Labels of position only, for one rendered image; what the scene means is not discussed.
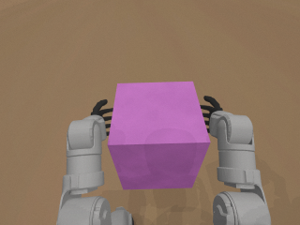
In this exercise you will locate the robot right hand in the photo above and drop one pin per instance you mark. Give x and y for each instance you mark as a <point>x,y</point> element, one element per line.
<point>215,108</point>

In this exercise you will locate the robot right upper arm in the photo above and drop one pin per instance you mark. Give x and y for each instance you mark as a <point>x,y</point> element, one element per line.
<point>240,208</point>

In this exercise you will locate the robot left shin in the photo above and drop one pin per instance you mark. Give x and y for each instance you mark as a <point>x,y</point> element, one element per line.
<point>120,208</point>

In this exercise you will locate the right robot forearm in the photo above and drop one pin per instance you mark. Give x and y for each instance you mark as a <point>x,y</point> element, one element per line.
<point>236,157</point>

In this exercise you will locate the carton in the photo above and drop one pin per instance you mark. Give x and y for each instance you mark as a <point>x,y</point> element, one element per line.
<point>158,138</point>

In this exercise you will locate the robot left hand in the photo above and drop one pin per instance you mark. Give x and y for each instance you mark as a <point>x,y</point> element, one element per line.
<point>97,111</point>

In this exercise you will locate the robot left thigh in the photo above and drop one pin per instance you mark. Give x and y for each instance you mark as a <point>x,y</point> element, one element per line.
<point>121,217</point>

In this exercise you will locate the robot left upper arm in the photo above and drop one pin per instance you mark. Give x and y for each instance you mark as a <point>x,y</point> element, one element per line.
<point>94,210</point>

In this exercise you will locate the left robot forearm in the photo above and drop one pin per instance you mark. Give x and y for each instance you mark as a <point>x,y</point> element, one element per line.
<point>84,148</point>

